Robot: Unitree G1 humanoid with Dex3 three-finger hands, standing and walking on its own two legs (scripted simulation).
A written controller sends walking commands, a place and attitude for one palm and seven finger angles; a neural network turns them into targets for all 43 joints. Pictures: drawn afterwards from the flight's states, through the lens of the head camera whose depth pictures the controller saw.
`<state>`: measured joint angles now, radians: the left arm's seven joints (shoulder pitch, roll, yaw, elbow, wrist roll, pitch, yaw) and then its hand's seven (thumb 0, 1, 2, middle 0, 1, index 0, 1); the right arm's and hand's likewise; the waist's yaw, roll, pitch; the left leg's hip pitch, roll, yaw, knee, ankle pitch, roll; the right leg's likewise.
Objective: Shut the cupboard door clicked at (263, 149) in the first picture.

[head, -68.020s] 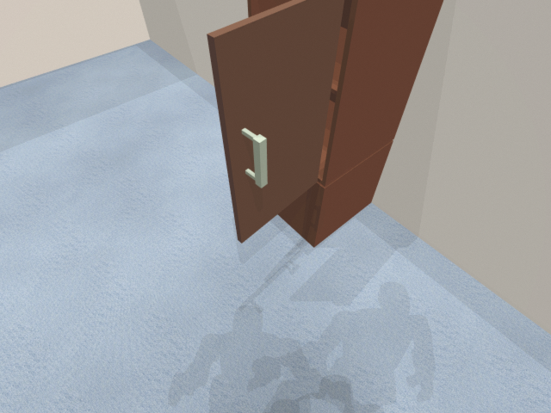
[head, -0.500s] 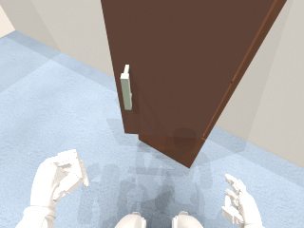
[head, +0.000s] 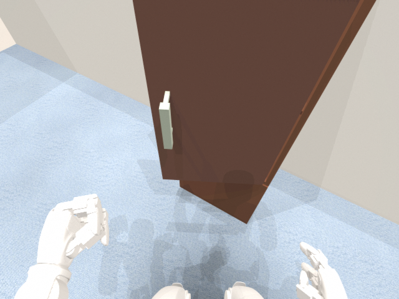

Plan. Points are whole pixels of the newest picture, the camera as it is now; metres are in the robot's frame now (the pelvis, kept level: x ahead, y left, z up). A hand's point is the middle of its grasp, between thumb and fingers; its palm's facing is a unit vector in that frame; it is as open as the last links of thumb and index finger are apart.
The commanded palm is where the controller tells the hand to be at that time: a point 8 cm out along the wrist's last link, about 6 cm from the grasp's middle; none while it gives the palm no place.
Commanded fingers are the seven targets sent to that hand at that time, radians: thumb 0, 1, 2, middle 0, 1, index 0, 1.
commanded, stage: raise the hand and make a fist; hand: left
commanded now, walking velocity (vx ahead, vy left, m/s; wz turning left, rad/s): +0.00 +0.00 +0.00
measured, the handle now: (167, 121) +0.48 +0.11 +0.05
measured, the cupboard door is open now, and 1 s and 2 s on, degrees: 28 28 25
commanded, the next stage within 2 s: bring the fist close to the handle in 0.14 s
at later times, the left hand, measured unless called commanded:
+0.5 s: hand (132, 211) +0.26 +0.14 +0.06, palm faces -0.01 -1.00 -0.02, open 3.1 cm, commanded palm +0.25 +0.20 +0.06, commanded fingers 0.00 0.90 0.90 -1.30 -1.50 -1.30 -1.50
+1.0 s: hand (167, 167) +0.36 +0.09 +0.06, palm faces +0.01 -1.00 -0.02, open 3.1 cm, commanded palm +0.34 +0.15 +0.06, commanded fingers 0.00 0.90 0.90 -1.30 -1.50 -1.30 -1.50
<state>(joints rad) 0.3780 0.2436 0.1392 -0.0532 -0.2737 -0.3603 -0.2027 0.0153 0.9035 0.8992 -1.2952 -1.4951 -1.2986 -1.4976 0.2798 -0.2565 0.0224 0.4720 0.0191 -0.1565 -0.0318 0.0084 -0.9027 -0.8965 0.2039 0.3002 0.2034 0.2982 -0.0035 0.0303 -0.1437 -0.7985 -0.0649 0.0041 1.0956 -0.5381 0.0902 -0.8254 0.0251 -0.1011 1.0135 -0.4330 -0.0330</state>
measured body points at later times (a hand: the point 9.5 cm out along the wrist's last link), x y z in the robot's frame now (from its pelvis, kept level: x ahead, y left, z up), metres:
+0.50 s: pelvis -0.01 -0.02 +0.00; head +0.05 -0.01 +0.44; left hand +0.26 +0.20 +0.06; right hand +0.18 -0.25 -0.08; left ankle +0.00 +0.05 -0.66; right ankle +0.04 -0.11 -0.66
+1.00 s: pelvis +0.00 -0.03 +0.00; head +0.07 -0.04 +0.45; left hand +0.35 +0.15 +0.06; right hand +0.14 -0.28 -0.10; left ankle +0.00 +0.05 -0.66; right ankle +0.04 -0.11 -0.66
